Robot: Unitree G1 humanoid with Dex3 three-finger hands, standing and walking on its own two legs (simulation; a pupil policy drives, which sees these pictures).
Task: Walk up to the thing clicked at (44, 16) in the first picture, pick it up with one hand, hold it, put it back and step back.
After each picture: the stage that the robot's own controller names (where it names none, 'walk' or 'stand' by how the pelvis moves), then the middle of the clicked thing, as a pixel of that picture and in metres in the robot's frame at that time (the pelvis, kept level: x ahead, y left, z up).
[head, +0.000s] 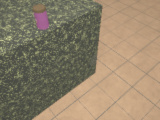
stand; (41, 17) +0.77 +0.25 +0.02
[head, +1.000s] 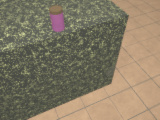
rise first; (57, 18) +0.73 +0.19 +0.04
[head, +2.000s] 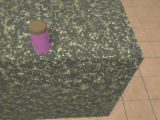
walk; (39, 37) +0.50 +0.23 +0.06
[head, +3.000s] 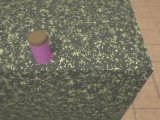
stand; (40, 47) +0.46 +0.19 +0.06
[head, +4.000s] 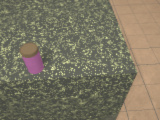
stand; (32, 58) +0.46 +0.23 +0.02
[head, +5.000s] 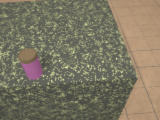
stand; (31, 64) +0.44 +0.23 +0.02
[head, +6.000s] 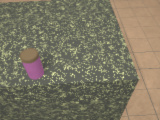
stand; (32, 64) +0.44 +0.23 +0.02
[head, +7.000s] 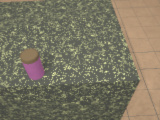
stand; (33, 64) +0.44 +0.22 +0.02
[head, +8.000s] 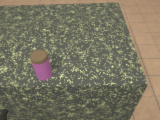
rise first; (41, 65) +0.44 +0.20 +0.02
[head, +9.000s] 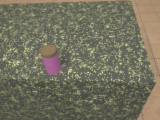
go down; (51, 59) +0.46 +0.19 +0.02
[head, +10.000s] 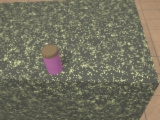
go down; (52, 60) +0.46 +0.19 +0.02
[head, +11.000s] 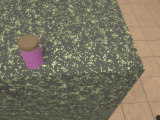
go down; (31, 52) +0.46 +0.18 +0.04
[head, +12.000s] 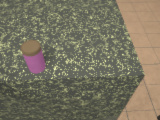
approach; (34, 57) +0.46 +0.18 +0.04
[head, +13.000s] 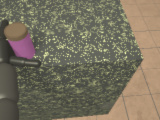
close; (21, 42) +0.47 +0.20 +0.08
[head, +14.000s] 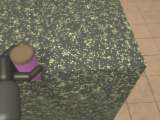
lift; (27, 64) +0.39 +0.19 +0.07
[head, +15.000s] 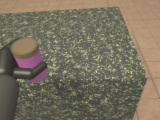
lift; (30, 61) +0.32 +0.17 +0.20
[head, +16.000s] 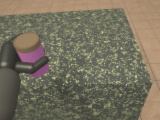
hold; (33, 55) +0.33 +0.17 +0.21
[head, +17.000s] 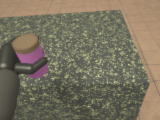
hold; (32, 57) +0.33 +0.17 +0.21
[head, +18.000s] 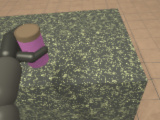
crouch; (33, 46) +0.36 +0.17 +0.22
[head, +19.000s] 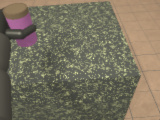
lower; (21, 26) +0.44 +0.19 +0.23
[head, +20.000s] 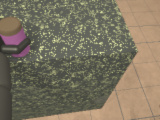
lower; (14, 38) +0.48 +0.19 +0.08
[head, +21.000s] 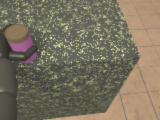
lower; (22, 44) +0.46 +0.18 +0.08
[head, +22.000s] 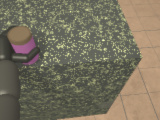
lower; (24, 46) +0.45 +0.18 +0.08
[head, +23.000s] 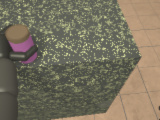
lower; (22, 44) +0.46 +0.18 +0.08
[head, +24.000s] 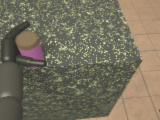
withdraw; (31, 50) +0.44 +0.17 +0.07
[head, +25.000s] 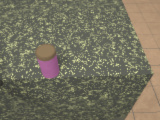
sink last; (48, 61) +0.42 +0.15 +0.06
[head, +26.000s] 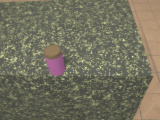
stand; (54, 60) +0.45 +0.17 +0.04
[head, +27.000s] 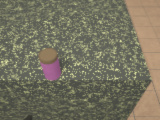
stand; (50, 64) +0.42 +0.16 +0.03
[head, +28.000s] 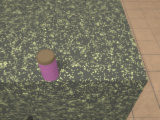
stand; (48, 65) +0.42 +0.17 +0.03
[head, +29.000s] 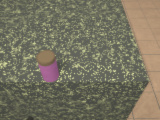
stand; (48, 66) +0.42 +0.17 +0.03
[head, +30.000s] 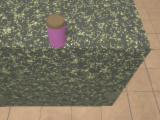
walk; (56, 31) +0.53 +0.11 +0.04
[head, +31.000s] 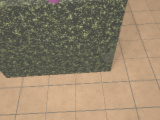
walk; out of the picture +0.84 +0.20 +0.05
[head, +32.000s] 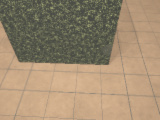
stand; out of the picture +1.14 +0.12 +0.04
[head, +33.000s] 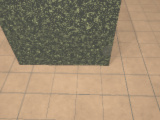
stand; out of the picture +1.13 +0.14 +0.02
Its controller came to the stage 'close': yes
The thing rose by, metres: 0.22
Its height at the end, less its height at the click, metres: +0.00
